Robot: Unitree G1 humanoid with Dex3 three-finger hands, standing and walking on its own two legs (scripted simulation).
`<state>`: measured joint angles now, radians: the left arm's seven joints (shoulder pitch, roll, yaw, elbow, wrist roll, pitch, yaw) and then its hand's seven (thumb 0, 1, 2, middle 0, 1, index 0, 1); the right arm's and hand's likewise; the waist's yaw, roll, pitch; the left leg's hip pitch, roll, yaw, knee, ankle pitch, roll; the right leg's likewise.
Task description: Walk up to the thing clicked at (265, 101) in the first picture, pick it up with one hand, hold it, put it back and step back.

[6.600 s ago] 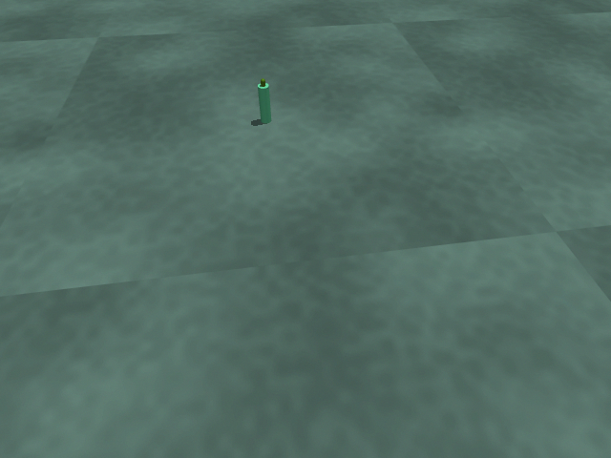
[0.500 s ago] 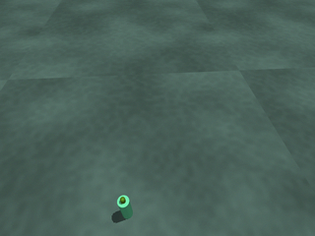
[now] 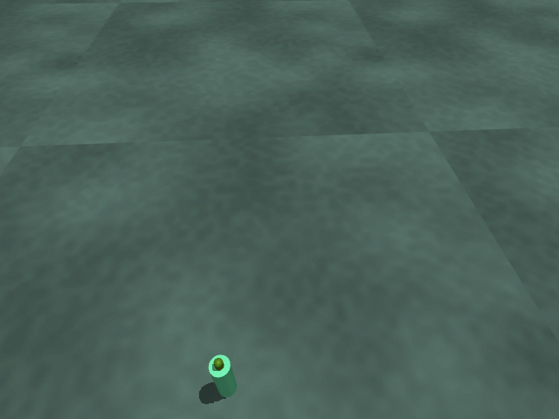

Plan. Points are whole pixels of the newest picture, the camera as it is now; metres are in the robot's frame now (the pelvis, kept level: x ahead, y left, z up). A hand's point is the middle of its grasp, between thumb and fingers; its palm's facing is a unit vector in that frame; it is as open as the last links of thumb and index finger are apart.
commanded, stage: stand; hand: left
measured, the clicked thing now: (223, 375) +0.38 +0.18 -0.65
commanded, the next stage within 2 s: go down in 1.96 s
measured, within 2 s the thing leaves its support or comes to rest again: neither
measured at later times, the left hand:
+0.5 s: hand out of the picture +0.10 +0.25 -0.16, palm faces -0.03 -0.94 -0.34, open 7.4 cm
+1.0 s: hand out of the picture +0.09 +0.25 -0.16, palm faces -0.03 -0.94 -0.34, open 7.4 cm
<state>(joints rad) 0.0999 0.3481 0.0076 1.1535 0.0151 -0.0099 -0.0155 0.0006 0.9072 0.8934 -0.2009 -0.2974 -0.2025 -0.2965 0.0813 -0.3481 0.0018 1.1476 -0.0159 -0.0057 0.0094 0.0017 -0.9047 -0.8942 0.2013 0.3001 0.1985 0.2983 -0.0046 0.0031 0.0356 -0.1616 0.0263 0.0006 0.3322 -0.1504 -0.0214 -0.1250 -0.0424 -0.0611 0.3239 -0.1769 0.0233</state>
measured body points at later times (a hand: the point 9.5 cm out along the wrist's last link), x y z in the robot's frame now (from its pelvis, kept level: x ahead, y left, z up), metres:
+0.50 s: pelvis +0.02 +0.00 +0.00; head +0.03 +0.00 +0.45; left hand +0.10 +0.30 -0.13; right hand +0.10 -0.30 -0.13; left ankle +0.02 +0.13 -0.75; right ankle +0.00 -0.13 -0.75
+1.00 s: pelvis +0.02 +0.00 +0.00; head +0.03 +0.00 +0.45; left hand +0.10 +0.30 -0.13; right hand +0.10 -0.30 -0.13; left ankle +0.02 +0.13 -0.75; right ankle +0.00 -0.13 -0.75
